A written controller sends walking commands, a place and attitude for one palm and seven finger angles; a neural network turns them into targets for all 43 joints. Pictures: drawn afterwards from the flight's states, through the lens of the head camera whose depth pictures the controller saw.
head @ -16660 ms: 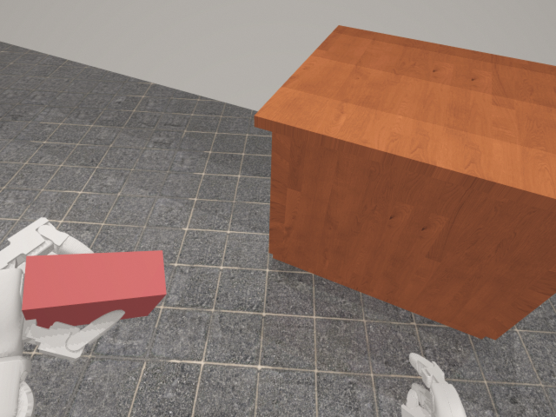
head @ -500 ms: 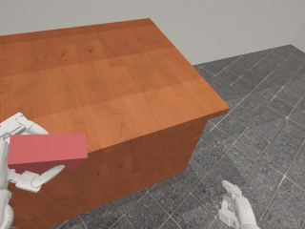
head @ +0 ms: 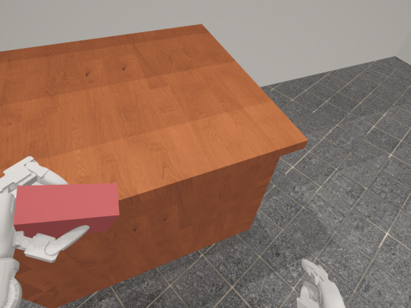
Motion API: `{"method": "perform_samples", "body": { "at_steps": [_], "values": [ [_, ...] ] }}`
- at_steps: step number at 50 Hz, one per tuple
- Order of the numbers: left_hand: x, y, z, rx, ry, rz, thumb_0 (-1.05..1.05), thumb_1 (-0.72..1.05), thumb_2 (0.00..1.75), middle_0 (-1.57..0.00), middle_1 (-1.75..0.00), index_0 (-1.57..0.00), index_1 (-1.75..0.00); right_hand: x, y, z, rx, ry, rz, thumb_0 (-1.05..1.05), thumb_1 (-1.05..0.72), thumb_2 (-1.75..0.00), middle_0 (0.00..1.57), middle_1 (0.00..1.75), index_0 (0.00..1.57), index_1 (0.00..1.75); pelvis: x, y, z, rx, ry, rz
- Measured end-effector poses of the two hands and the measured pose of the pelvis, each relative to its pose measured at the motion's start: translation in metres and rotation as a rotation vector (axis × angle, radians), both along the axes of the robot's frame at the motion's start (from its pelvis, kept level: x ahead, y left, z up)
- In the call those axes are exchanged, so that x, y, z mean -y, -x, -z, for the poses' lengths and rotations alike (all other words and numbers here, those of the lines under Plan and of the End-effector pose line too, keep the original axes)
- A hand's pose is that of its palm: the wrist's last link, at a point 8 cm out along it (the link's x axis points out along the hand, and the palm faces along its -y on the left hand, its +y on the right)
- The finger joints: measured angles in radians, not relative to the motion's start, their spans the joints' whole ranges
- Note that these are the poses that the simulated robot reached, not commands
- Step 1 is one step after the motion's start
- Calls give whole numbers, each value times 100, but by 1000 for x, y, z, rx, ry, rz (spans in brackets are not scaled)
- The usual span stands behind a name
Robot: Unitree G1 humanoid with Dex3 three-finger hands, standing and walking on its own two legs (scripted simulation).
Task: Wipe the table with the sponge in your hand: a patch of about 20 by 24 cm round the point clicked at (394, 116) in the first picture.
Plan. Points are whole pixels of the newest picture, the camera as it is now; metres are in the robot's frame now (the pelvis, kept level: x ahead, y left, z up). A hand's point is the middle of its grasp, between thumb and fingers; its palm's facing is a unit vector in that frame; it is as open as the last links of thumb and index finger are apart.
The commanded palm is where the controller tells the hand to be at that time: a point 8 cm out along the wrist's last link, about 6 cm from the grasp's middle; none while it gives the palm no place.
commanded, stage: shuffle to correct the standing spot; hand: left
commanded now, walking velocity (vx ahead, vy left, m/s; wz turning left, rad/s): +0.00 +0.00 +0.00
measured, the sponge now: (83, 211) +0.23 +0.21 +0.12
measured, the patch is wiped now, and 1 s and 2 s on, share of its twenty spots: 0.00 0.00 0.00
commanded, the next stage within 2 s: come to a stop and stand still in 1.20 s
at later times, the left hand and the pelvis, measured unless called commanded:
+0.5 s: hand (49, 189) +0.25 +0.27 +0.14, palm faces +0.42 -0.82 -0.39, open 9.4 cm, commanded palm +0.19 +0.30 +0.17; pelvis +0.04 +0.01 -0.02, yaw +1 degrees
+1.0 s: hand (61, 157) +0.30 +0.27 +0.16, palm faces +0.37 -0.77 -0.52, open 9.4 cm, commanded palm +0.24 +0.32 +0.17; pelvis +0.10 +0.02 -0.03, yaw +5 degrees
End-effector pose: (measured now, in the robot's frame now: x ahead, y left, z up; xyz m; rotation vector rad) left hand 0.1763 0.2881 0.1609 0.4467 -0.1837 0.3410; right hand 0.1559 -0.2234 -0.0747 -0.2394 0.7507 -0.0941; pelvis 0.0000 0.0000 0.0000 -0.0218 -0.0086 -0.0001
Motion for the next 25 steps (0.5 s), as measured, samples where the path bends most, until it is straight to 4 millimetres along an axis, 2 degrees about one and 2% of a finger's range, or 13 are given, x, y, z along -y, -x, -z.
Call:
{"method": "perform_samples", "body": {
  "at_steps": [13, 21, 25],
  "values": [
    [-5, 2, 4, 21, 9, -12, -1, -43, 101, -82, -134, -82, -135, 5, -14, -3, 38, 26, -3, 1, -91, -90, 20, 30, 20, 30, -5, -8, 5, 5, 8, -13],
    [-17, -17, 5, 63, -14, -30, -1, -43, 101, -82, -135, -82, -135, -3, -31, 6, 34, 26, -7, 1, -91, -90, 20, 30, 20, 30, -12, -27, 14, 3, -9, -20],
    [-17, -30, 3, 84, -34, -28, -1, -43, 101, -82, -135, -82, -135, -10, -42, 14, 28, 3, -19, 1, -91, -90, 20, 30, 20, 30, -12, -36, 18, -5, -11, -22]
  ]
}}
